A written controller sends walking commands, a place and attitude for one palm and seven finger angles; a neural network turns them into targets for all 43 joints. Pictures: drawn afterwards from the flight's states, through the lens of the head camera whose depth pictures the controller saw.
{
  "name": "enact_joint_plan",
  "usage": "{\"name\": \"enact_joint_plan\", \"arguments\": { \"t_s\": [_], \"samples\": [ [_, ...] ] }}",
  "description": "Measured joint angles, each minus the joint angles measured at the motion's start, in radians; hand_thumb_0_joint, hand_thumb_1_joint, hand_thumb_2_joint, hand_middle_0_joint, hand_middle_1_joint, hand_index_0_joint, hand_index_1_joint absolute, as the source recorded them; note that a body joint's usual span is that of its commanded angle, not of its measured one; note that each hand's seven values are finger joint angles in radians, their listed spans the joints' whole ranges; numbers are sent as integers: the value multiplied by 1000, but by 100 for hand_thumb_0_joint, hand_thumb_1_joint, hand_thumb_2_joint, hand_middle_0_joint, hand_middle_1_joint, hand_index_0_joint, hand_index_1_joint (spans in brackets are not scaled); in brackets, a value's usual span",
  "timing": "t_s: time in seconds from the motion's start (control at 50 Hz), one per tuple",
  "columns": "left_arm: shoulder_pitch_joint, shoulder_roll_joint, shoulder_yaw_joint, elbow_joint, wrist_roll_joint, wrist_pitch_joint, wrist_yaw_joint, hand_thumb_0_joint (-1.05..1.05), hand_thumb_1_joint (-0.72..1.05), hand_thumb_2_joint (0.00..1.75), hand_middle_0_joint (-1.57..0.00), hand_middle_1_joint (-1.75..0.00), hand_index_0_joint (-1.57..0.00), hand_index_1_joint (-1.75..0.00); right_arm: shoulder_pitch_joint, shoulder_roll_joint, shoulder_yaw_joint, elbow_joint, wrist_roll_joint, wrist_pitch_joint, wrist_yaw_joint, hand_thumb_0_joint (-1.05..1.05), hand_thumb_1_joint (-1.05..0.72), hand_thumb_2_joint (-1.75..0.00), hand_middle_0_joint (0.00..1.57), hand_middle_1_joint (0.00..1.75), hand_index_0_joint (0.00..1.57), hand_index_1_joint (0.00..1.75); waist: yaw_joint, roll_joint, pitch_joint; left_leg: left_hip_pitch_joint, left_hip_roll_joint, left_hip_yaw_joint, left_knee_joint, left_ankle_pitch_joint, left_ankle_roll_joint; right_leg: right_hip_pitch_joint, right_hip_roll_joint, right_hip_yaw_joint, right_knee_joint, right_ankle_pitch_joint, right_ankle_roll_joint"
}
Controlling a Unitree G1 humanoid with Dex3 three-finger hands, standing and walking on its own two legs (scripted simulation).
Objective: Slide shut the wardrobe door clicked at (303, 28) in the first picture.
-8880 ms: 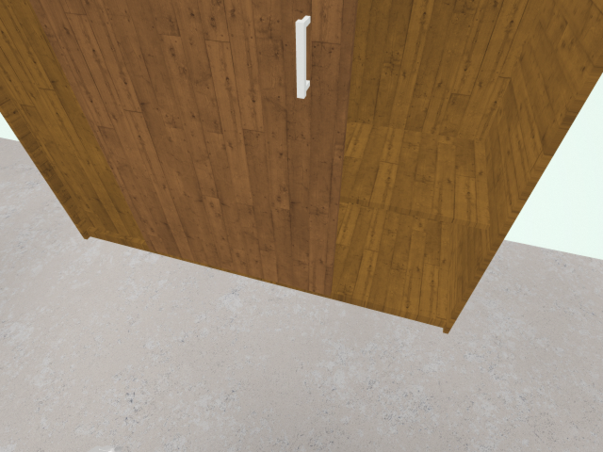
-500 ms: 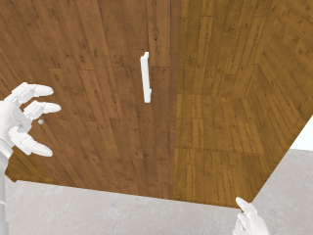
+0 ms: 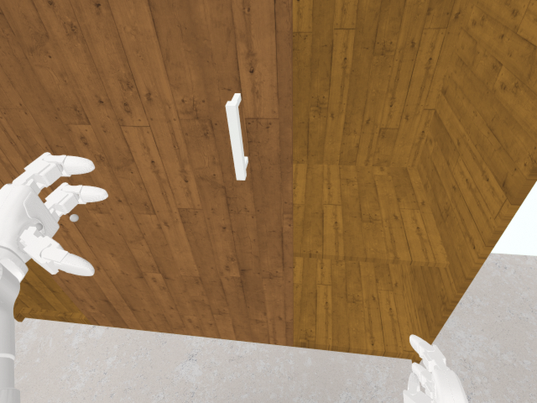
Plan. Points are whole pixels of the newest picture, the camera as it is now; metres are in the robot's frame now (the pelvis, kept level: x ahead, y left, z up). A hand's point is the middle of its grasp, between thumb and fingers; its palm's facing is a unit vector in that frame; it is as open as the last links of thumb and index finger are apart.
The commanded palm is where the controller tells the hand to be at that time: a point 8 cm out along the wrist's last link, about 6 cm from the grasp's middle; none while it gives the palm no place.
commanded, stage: move the hooked fingers beside the handle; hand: left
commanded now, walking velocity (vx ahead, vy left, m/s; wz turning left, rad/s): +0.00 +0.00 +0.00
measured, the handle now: (239, 138) +0.51 +0.10 +0.17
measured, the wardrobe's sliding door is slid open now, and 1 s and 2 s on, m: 0.43 0.43 0.43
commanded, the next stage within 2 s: none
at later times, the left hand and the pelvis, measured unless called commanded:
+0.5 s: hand (115, 193) +0.33 +0.24 +0.20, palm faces +0.00 -1.00 -0.06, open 14.0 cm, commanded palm +0.30 +0.29 +0.19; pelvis +0.00 +0.01 +0.00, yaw -1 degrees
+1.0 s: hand (155, 174) +0.37 +0.20 +0.19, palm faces -0.01 -1.00 -0.03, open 14.0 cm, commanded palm +0.35 +0.25 +0.19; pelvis +0.00 +0.01 +0.00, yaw -1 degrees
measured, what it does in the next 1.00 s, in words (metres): stands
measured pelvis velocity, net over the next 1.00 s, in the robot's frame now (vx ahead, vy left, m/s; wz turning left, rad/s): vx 0.00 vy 0.01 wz -0.02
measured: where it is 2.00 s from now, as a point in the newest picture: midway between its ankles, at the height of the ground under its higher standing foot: outside the picture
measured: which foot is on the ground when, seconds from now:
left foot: down 0.00-1.00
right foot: down 0.00-1.00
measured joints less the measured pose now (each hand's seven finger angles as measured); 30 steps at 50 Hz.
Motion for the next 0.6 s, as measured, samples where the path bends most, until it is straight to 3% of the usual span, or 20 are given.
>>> {"name": "enact_joint_plan", "arguments": {
  "t_s": [0.2, 0.6],
  "samples": [
    [-59, -25, -39, 41, 13, -3, 18, -1, -50, 30, -30, -120, -30, -120, -7, 3, 2, 12, -2, 5, -7, 2, -91, -90, 20, 30, 20, 30, 8, -6, 2, -5, -8, -4, 5, -2, 4, -2, -7, -5, 4, -3, 5],
    [-175, -88, -118, 94, 59, 7, 130, -1, -50, 30, -30, -120, -30, -120, 15, 11, -9, 16, -10, 40, -4, 2, -91, -90, 20, 30, 20, 30, -24, -16, 5, -3, -15, 23, -12, 1, 17, -13, -18, 21, -6, 5, 17]
  ]
}}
